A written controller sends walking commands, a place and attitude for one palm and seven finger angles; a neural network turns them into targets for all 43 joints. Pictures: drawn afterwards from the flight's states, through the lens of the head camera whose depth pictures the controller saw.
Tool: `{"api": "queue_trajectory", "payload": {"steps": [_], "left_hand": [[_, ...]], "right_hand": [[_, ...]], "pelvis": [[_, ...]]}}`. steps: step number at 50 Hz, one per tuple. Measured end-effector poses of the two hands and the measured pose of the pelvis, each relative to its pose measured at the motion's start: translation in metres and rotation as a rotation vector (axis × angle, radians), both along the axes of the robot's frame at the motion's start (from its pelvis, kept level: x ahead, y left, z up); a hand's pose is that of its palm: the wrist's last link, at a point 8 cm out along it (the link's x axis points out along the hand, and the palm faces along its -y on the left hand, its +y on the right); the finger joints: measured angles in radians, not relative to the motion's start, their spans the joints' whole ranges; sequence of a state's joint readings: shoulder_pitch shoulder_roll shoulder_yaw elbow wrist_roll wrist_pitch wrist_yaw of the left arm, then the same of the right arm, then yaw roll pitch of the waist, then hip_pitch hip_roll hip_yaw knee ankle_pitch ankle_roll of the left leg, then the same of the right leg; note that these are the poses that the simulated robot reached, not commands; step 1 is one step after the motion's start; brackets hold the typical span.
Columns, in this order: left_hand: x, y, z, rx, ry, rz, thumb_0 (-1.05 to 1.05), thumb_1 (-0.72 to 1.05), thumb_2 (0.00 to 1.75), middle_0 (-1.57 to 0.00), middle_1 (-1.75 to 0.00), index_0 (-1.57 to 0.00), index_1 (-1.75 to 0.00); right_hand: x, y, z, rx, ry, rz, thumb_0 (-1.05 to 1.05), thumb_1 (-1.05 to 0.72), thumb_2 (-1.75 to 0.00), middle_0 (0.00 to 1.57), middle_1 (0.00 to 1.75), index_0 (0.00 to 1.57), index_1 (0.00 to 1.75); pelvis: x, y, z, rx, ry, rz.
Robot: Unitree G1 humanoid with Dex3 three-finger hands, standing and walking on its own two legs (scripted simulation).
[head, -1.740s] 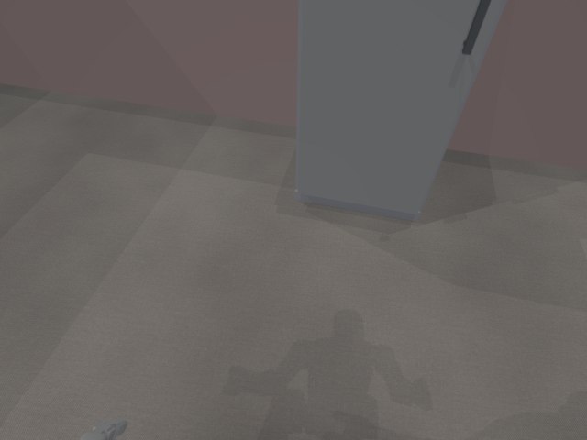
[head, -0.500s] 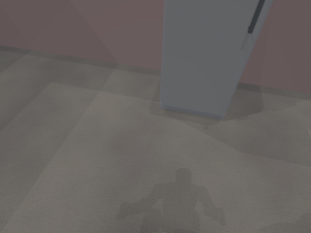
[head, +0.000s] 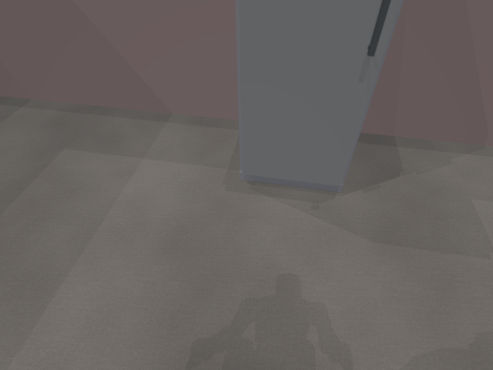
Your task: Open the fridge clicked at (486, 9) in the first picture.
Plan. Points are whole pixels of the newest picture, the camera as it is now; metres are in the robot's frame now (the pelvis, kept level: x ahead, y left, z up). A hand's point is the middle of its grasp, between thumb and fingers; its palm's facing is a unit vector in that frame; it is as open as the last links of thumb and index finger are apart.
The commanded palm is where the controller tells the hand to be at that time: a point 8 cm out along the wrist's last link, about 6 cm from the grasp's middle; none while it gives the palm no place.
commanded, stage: walk to a spot facing it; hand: right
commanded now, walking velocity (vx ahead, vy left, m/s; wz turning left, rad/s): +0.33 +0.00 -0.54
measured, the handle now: out of the picture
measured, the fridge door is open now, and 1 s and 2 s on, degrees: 0 0 0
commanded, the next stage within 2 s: turn to face it in 0.76 s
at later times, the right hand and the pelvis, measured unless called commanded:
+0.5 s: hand out of the picture +0.18 -0.25 -0.17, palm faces +0.16 +0.98 -0.14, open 7.4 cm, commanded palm none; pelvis +0.14 -0.07 +0.00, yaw -10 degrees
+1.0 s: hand (384, 317) +0.29 -0.28 -0.19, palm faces +0.37 +0.91 -0.20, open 7.3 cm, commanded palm none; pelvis +0.37 -0.10 -0.01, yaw -19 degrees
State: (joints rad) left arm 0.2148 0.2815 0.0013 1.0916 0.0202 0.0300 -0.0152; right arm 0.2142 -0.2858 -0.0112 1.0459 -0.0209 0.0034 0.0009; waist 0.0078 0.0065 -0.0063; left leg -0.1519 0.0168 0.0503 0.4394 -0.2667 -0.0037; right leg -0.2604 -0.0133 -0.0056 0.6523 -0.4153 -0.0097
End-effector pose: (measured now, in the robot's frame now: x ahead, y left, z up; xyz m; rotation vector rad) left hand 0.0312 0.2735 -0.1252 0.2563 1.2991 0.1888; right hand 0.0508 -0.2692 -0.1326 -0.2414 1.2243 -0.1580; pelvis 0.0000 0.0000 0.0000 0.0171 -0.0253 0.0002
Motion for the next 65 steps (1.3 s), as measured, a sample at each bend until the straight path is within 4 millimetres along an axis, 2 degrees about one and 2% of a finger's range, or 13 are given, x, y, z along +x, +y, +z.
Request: {"api": "queue_trajectory", "payload": {"steps": [8, 12, 17, 22, 30, 34, 37, 44, 48, 52, 55, 59, 65], "left_hand": [[0.019, -0.058, -0.011, -0.029, 0.038, -0.05, 0.01, 0.9, 0.89, -0.2, -0.3, -0.2, -0.3], [0.017, -0.086, -0.007, -0.049, 0.067, -0.021, 0.01, 0.9, 0.89, -0.2, -0.3, -0.2, -0.3], [0.02, -0.116, 0.0, -0.088, 0.151, -0.014, 0.01, 0.9, 0.89, -0.2, -0.3, -0.2, -0.3], [0.039, -0.133, 0.0, -0.114, 0.196, 0.005, 0.01, 0.9, 0.89, -0.21, -0.3, -0.2, -0.3], [0.092, -0.132, -0.013, -0.125, 0.264, 0.032, 0.01, 0.9, 0.89, -0.21, -0.3, -0.2, -0.3], [0.132, -0.119, -0.028, -0.123, 0.324, 0.013, 0.01, 0.9, 0.89, -0.21, -0.3, -0.2, -0.3], [0.187, -0.107, -0.032, -0.109, 0.302, -0.039, 0.01, 0.9, 0.89, -0.21, -0.3, -0.2, -0.3], [0.365, -0.115, -0.018, -0.076, 0.057, -0.2, 0.01, 0.91, 0.89, -0.2, -0.3, -0.2, -0.3], [0.457, -0.147, -0.006, -0.074, -0.075, -0.304, 0.01, 0.91, 0.89, -0.2, -0.3, -0.19, -0.3], [0.525, -0.191, -0.004, -0.068, -0.181, -0.384, 0.0, 0.91, 0.89, -0.2, -0.3, -0.19, -0.3], [0.549, -0.221, -0.003, -0.074, -0.222, -0.407, 0.0, 0.91, 0.89, -0.2, -0.3, -0.19, -0.3], [0.552, -0.245, 0.001, -0.108, -0.211, -0.39, 0.0, 0.91, 0.89, -0.2, -0.3, -0.2, -0.3], [0.542, -0.249, -0.004, -0.151, -0.187, -0.287, -0.02, 0.92, 0.89, -0.21, -0.3, -0.2, -0.3]], "right_hand": [[-0.045, -0.016, -0.035, 0.091, 0.131, -0.145, 0.01, -0.9, -0.9, 0.2, 0.3, 0.2, 0.3], [-0.034, -0.025, -0.029, 0.106, 0.169, -0.158, 0.01, -0.91, -0.9, 0.2, 0.3, 0.2, 0.3], [0.013, -0.031, -0.015, 0.121, 0.095, -0.181, 0.01, -0.91, -0.9, 0.2, 0.3, 0.2, 0.3], [0.072, -0.032, -0.01, 0.129, 0.036, -0.188, 0.01, -0.91, -0.9, 0.2, 0.3, 0.2, 0.3], [0.205, -0.026, -0.012, 0.127, -0.067, -0.142, 0.01, -0.91, -0.9, 0.2, 0.3, 0.2, 0.3], [0.271, -0.024, -0.017, 0.101, -0.178, -0.145, 0.01, -0.91, -0.9, 0.2, 0.3, 0.2, 0.3], [0.285, -0.026, -0.014, 0.086, -0.207, -0.195, 0.01, -0.91, -0.9, 0.2, 0.3, 0.2, 0.3], [0.253, -0.04, -0.012, 0.056, -0.043, -0.342, 0.0, -0.93, -0.9, 0.2, 0.3, 0.2, 0.3], [0.231, -0.047, -0.018, 0.076, 0.069, -0.4, 0.0, -0.93, -0.9, 0.2, 0.3, 0.2, 0.3], [0.215, -0.054, -0.035, 0.124, 0.177, -0.451, 0.0, -0.92, -0.9, 0.2, 0.3, 0.2, 0.3], [0.214, -0.06, -0.042, 0.149, 0.246, -0.469, 0.01, -0.92, -0.9, 0.2, 0.3, 0.2, 0.3], [0.233, -0.069, -0.033, 0.163, 0.259, -0.45, 0.01, -0.91, -0.9, 0.2, 0.3, 0.2, 0.3], [0.279, -0.081, -0.02, 0.146, 0.203, -0.391, 0.01, -0.91, -0.9, 0.2, 0.3, 0.2, 0.3]], "pelvis": [[0.033, -0.038, -0.016, 0.007, -0.004, -0.102], [0.052, -0.051, -0.008, 0.004, 0.003, -0.115], [0.082, -0.063, 0.005, 0.007, 0.013, -0.149], [0.118, -0.069, 0.006, 0.0, 0.015, -0.169], [0.196, -0.066, -0.005, -0.009, 0.016, -0.192], [0.245, -0.058, -0.022, -0.012, 0.01, -0.225], [0.271, -0.057, -0.021, -0.001, -0.006, -0.256], [0.325, -0.071, -0.006, 0.017, 0.0, -0.325], [0.352, -0.088, -0.005, 0.021, 0.0, -0.342], [0.38, -0.117, -0.016, 0.036, -0.017, -0.328], [0.393, -0.131, -0.019, 0.016, -0.022, -0.307], [0.404, -0.142, -0.01, 0.01, -0.024, -0.277], [0.415, -0.149, -0.002, -0.004, -0.006, -0.239]]}}
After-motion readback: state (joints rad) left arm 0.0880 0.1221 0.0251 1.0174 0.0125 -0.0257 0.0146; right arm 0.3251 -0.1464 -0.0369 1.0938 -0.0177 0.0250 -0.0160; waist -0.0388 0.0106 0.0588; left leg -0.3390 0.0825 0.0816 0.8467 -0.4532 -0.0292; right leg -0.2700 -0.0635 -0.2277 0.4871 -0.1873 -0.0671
